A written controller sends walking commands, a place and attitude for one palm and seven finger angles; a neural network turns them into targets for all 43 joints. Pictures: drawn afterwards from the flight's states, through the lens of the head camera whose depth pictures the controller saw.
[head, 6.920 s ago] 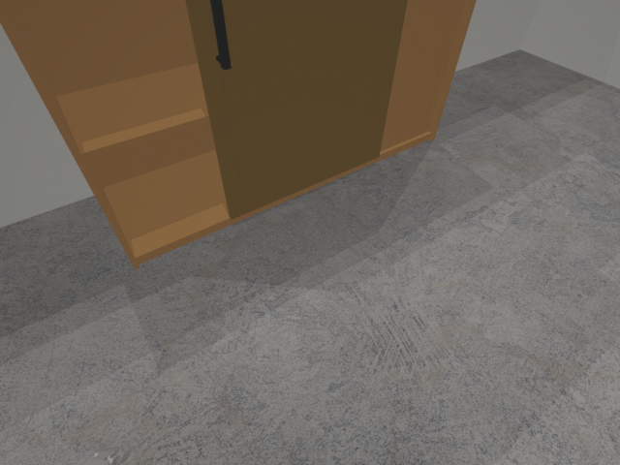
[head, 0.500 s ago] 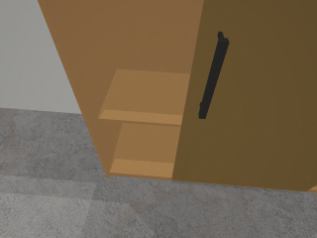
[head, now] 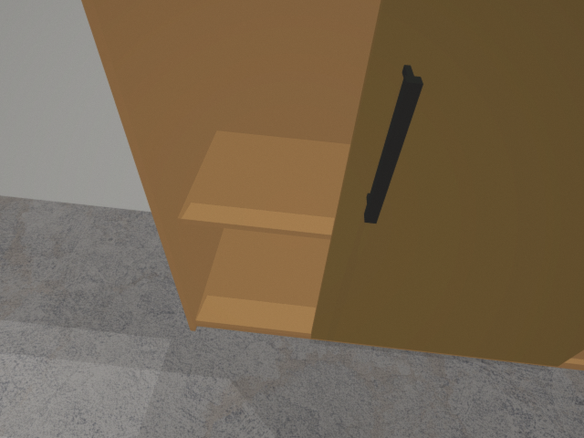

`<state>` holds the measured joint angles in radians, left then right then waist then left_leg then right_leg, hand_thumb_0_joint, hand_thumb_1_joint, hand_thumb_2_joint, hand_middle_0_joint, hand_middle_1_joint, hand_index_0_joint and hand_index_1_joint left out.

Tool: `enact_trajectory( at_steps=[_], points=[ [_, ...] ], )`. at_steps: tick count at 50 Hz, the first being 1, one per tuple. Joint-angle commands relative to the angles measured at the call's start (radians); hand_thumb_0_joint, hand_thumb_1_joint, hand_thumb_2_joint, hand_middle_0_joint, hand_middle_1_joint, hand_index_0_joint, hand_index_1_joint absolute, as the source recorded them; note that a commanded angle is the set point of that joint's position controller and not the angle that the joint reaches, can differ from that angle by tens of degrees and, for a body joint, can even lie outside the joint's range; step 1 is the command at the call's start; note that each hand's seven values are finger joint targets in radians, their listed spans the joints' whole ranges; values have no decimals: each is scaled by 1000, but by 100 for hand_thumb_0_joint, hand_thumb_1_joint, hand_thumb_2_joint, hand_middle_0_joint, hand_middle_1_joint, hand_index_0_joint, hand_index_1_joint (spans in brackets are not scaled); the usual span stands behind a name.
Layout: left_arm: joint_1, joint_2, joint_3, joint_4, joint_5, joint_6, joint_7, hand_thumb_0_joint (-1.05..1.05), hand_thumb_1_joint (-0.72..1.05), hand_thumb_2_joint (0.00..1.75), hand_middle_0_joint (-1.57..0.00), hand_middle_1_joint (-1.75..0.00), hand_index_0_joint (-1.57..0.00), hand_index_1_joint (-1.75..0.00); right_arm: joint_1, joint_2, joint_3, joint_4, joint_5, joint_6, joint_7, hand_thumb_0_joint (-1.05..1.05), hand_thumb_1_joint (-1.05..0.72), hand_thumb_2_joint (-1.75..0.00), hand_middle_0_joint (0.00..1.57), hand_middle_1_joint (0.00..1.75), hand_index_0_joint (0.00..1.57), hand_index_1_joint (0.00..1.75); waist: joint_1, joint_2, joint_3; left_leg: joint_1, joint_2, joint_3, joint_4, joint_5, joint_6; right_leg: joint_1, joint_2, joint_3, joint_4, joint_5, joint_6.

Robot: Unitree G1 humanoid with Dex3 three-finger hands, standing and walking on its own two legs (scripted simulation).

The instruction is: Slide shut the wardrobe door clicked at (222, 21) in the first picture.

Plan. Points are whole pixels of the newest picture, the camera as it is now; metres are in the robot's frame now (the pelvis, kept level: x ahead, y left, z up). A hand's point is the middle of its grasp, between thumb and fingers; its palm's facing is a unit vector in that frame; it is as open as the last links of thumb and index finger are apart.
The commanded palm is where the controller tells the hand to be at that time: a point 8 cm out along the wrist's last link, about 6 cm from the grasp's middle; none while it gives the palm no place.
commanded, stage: look again from close up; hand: right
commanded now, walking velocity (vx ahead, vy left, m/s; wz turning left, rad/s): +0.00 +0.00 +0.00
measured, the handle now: (386, 153) +0.56 -0.13 +0.12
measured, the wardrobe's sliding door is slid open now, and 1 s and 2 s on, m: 0.42 0.42 0.42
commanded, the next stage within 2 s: shuffle to correct the standing spot in 0.78 s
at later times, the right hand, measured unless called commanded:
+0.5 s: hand out of the picture +0.01 -0.15 -0.17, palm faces +0.01 +0.98 -0.18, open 7.4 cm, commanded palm none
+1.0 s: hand out of the picture +0.02 -0.14 -0.17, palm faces +0.04 +0.98 -0.17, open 7.4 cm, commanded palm none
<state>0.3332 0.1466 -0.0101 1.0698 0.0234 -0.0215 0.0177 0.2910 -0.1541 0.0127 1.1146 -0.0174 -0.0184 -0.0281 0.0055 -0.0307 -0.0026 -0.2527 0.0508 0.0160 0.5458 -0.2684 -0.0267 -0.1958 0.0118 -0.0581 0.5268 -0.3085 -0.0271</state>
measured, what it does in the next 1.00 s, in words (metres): stands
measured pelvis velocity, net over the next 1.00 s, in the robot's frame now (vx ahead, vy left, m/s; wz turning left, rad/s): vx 0.03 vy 0.03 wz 0.00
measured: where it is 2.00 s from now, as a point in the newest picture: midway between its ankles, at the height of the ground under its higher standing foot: outside the picture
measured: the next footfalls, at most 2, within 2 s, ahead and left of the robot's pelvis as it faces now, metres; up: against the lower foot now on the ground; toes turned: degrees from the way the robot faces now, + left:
right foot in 1.72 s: +0.13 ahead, -0.08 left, +0.00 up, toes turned -6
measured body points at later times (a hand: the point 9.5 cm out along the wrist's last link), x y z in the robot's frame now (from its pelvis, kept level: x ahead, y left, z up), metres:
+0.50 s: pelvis +0.01 +0.02 +0.00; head +0.02 +0.02 +0.45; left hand +0.01 +0.24 -0.16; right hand +0.01 -0.20 -0.16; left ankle +0.02 +0.14 -0.73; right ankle -0.01 -0.10 -0.73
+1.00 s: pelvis +0.03 +0.03 +0.00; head +0.04 +0.03 +0.45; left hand +0.02 +0.24 -0.16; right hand +0.02 -0.19 -0.16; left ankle +0.02 +0.14 -0.73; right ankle -0.01 -0.10 -0.73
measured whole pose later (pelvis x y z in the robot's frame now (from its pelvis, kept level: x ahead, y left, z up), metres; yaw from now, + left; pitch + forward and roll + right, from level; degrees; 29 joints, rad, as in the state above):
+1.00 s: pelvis +0.03 +0.03 +0.00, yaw +0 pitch -1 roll +0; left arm 0.30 0.13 -0.01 1.14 0.02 -0.02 0.02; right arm 0.30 -0.14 -0.01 1.12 -0.02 -0.01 -0.02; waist -0.01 0.01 0.02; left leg -0.22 0.01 0.03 0.54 -0.31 0.01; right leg -0.15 -0.02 -0.04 0.50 -0.33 0.01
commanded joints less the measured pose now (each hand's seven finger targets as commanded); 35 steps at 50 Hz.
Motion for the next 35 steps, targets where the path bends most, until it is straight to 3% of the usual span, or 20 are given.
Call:
enact_trajectory(
  at_steps=[1, 6, 19, 35],
  points=[
    [36, 102, 13, -36, -8, -23, 11, 0, 90, 90, -20, -30, -20, -30, 46, -92, -19, -36, 5, -12, -8, 0, -90, -90, 20, 30, 20, 30, -7, 51, 90, 14, 41, -58, -88, 93, 54, -83, -106, 117, -161, 123, -17],
    [21, 104, 11, -23, -9, -20, 10, 0, 90, 90, -20, -30, -20, -30, 46, -99, -23, -44, 5, -9, -8, 0, -90, -90, 20, 30, 20, 30, -7, 50, 102, 7, 46, -67, -107, 80, 54, -73, -100, 106, -168, 102, -15],
    [7, 92, 12, 8, -11, -17, 14, 0, 90, 90, -20, -30, -20, -30, 51, -102, -28, -38, 4, -12, -5, 0, -90, -90, 20, 30, 20, 30, -6, 41, 56, 37, 56, -75, -121, 158, 61, -25, -100, 82, -142, 147, -9],
    [18, 71, 11, 35, -12, -16, 20, 0, 90, 90, -20, -30, -20, -30, 64, -81, -31, -25, 4, -9, -6, 0, -90, -90, 20, 30, 20, 30, -12, 33, 69, 46, 51, -72, -123, 172, 65, -26, -106, 76, -142, 160, -5]
  ],
)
